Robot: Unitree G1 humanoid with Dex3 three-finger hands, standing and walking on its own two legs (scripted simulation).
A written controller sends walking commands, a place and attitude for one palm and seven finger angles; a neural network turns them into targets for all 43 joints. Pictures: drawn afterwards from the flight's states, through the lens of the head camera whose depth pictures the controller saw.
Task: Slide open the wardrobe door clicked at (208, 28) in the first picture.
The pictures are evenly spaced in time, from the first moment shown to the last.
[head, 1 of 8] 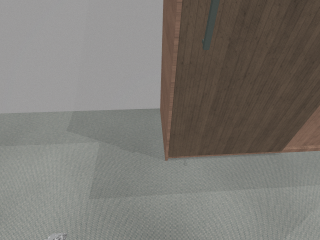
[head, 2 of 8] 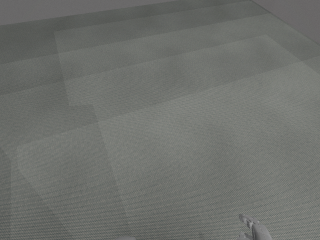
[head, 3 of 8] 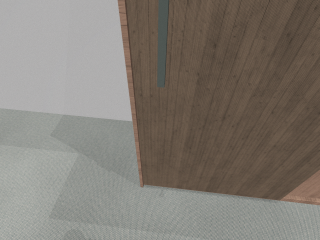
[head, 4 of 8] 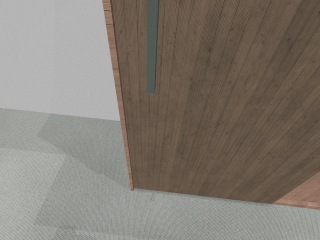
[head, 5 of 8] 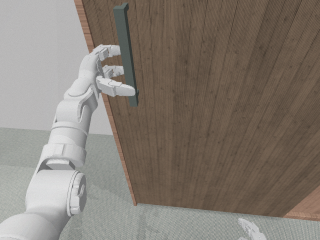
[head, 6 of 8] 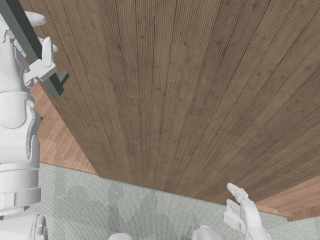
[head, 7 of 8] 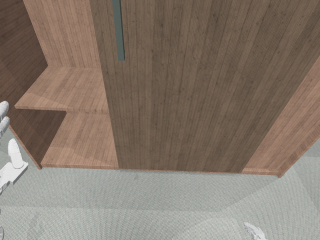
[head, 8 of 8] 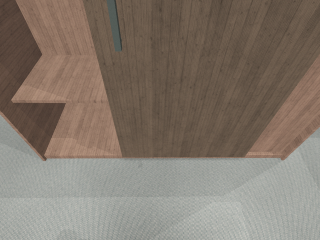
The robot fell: no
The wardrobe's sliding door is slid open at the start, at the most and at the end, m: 0.00 0.54 0.54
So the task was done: yes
